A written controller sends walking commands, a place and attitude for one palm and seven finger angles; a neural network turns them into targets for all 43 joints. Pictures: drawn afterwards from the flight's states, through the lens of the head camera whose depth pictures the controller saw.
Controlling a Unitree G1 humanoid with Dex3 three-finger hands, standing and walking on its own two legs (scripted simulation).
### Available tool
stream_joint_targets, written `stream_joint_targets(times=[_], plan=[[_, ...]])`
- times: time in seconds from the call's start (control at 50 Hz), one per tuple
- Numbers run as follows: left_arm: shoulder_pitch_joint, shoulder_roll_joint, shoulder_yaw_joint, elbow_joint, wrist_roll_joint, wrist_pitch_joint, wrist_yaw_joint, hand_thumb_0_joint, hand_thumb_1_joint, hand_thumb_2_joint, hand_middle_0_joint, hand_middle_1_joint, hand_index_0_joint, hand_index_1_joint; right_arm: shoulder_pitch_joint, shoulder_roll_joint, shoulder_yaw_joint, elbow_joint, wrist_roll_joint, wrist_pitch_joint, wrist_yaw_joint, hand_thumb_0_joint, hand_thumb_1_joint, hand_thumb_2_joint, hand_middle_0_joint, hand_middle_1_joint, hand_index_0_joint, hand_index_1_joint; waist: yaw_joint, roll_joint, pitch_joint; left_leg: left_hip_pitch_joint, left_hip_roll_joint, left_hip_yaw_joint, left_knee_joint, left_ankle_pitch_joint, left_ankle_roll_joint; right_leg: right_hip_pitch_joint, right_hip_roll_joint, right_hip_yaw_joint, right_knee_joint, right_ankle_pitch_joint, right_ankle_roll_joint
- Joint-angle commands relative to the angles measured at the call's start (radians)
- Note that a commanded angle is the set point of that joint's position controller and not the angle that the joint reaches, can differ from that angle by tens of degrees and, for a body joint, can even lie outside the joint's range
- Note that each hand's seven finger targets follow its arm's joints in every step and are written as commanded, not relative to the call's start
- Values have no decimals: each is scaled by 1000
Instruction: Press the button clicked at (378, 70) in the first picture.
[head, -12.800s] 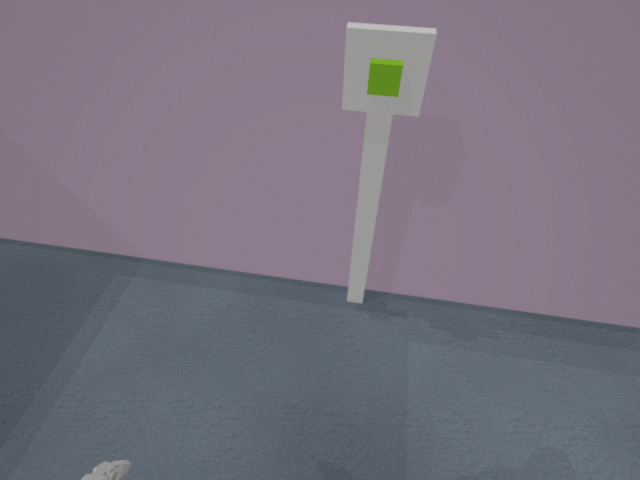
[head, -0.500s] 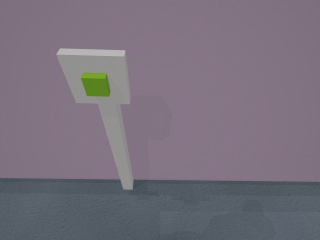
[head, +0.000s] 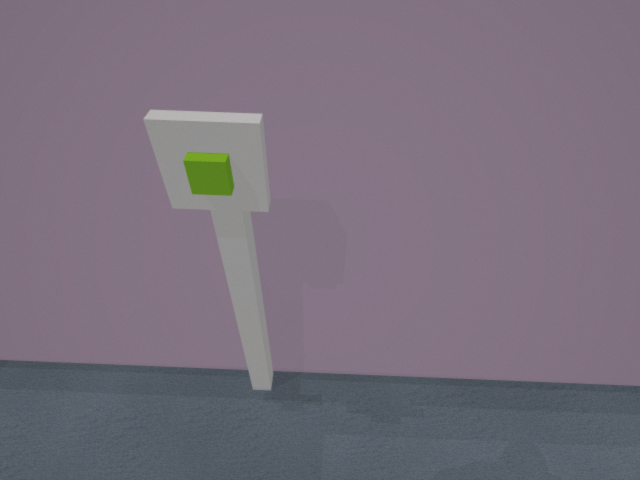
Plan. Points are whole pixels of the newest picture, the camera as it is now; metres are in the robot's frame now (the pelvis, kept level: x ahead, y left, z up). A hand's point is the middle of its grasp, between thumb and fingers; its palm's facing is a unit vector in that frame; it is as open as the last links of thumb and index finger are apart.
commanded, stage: come to a stop and stand still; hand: left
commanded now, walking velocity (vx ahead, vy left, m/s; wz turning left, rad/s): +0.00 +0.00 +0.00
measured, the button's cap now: (210, 173) +0.53 +0.21 +0.12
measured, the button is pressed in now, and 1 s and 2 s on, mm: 0 0 0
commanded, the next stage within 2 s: look again from close up in 0.04 s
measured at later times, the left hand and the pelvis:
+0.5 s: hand out of the picture +0.05 +0.21 -0.17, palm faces -0.02 -0.97 -0.23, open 7.4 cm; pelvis +0.02 +0.01 +0.00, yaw +0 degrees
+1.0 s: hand (162, 377) +0.24 +0.22 +0.01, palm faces +0.16 -0.99 -0.03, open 6.6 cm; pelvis +0.02 +0.02 -0.03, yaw +0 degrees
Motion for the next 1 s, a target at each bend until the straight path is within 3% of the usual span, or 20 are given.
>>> stream_joint_targets(times=[0.0, 0.4, 0.7, 0.72, 0.74, 0.76, 0.78, 0.8, 0.82, 0.84, 0.86, 0.88, 0.9, 0.92, 0.96, 0.98], plan=[[-44, 159, 24, -54, -6, -27, 13, 0, 900, 900, -200, -300, -200, -300, -6, -160, -25, -36, 2, -26, -3, 0, -900, -900, 200, 300, 200, 300, -9, -20, 46, -86, 91, -131, -139, -145, 16, -5, -125, 194, -151, -255, -15], [11, 98, 0, 17, -7, -31, 26, 0, 900, 900, -200, -300, -200, -300, -1, -115, -10, 47, 13, -37, -13, 0, -900, -900, 200, 300, 200, 300, 0, -7, 16, -37, 119, -124, -158, 31, 11, 89, -123, 145, -104, 12, -7], [-1, 88, -4, 20, -4, -24, 28, 0, 900, 900, -200, -300, -200, -300, -43, -119, -10, 47, 13, -38, -16, 0, -900, -900, 200, 300, 200, 300, 0, 7, 32, 3, 127, -127, -187, 87, 9, 97, -121, 129, -103, 66, 6], [87, 14, -21, 48, -3, -27, 67, 0, 900, 900, -200, -300, -200, -300, -52, -45, 7, -20, 24, -46, -12, 0, -900, -900, 200, 300, 200, 300, 14, 49, 102, -37, 133, -61, -39, 131, -12, 13, -148, 144, -42, 155, 15], [-689, 334, 295, -1430, -184, -241, 56, 0, 900, 900, -228, -330, -228, -330, -35, -139, -19, -380, 75, -166, -53, 0, -900, -900, 200, 300, 200, 300, -77, 191, -358, 192, -11, -114, -117, 204, -52, 149, -12, 58, 22, 161, -9], [-159, 235, 227, -1150, -127, -200, 65, 0, 900, 900, -255, -360, -255, -360, -115, -93, 12, -356, 67, -250, -84, 0, -900, -900, 200, 300, 200, 300, 35, 274, -249, 200, 39, -101, -134, 280, -49, 66, -3, 41, 74, -18, -30], [-122, 115, 146, -1056, -163, -170, 99, 0, 900, 900, -282, -390, -282, -390, -94, -103, 4, -299, 70, -271, -90, 0, -900, -900, 200, 300, 200, 300, -8, 241, -189, 92, 38, -99, -139, 142, -78, 21, 4, 10, 89, -88, -21], [132, -82, 62, -940, -184, -106, 86, 0, 900, 900, -310, -420, -310, -420, -42, -51, -2, -303, 79, -275, -72, 0, -900, -900, 200, 300, 200, 300, -19, 163, -95, 64, 41, -119, -158, 31, -65, -53, 11, 4, 81, -106, -11], [-58, -54, 71, -1121, -213, -149, 67, 0, 900, 900, -337, -450, -337, -450, -83, -92, -6, -396, 74, -294, -62, 0, -900, -900, 200, 300, 200, 300, -38, 122, 28, -41, 29, -148, -132, -74, -56, -87, -1, 4, 74, -109, -5], [-36, -29, 107, -1069, -211, -203, 47, 0, 900, 900, -365, -480, -365, -480, -80, -101, -25, -409, 63, -309, -65, 0, -900, -900, 200, 300, 200, 300, -45, 53, 36, -92, 24, -149, -88, -160, -42, -132, -2, 7, 66, -152, 2], [87, -59, 124, -966, -217, -256, 20, 0, 900, 900, -393, -510, -393, -510, -75, -95, -33, -421, 57, -316, -63, 0, -900, -900, 200, 300, 200, 300, -23, -69, 92, -184, 14, -152, -50, -197, -42, -180, 9, -9, 84, -197, 2], [240, -82, 142, -861, -228, -303, -18, 0, 900, 900, -420, -540, -420, -540, -81, -98, -41, -448, 55, -316, -51, 0, -900, -900, 200, 300, 200, 300, 1, -153, 111, -255, 0, -133, 4, -203, -38, -225, 16, -19, 109, -246, 1], [301, -139, 112, -815, -243, -368, -71, 0, 900, 900, -447, -570, -447, -570, -75, -87, -41, -466, 52, -319, -37, 0, -900, -900, 200, 300, 200, 300, 9, -240, 97, -319, -9, -118, 70, -190, -39, -282, 23, -29, 166, -275, 2], [383, -152, 123, -790, -264, -437, -131, 0, 900, 900, -475, -600, -475, -600, -84, -85, -53, -490, 48, -323, -24, 0, -900, -900, 200, 300, 200, 300, 31, -295, 56, -376, -15, -99, 141, -174, -41, -317, 25, -26, 222, -289, 2], [434, -96, 175, -795, -295, -568, -258, 0, 900, 900, -530, -660, -530, -660, -107, -95, -70, -540, 42, -328, 2, 0, -900, -900, 200, 300, 200, 300, 47, -254, -28, -450, -30, -68, 260, -132, -48, -350, 19, 4, 308, -259, -7], [444, -38, 223, -764, -294, -613, -319, 0, 900, 900, -558, -690, -558, -690, -101, -104, -80, -557, 45, -328, 18, 0, -900, -900, 200, 300, 200, 300, 53, -168, -59, -462, -36, -57, 302, -111, -54, -346, 11, 27, 342, -235, -15]])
